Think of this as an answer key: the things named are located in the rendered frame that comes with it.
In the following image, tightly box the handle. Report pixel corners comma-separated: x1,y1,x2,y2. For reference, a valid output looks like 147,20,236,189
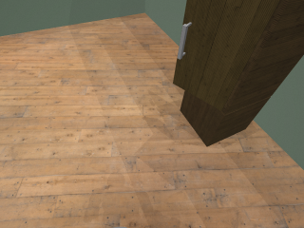
177,22,192,59

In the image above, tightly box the cupboard door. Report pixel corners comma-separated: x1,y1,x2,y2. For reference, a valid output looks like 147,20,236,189
173,0,280,111

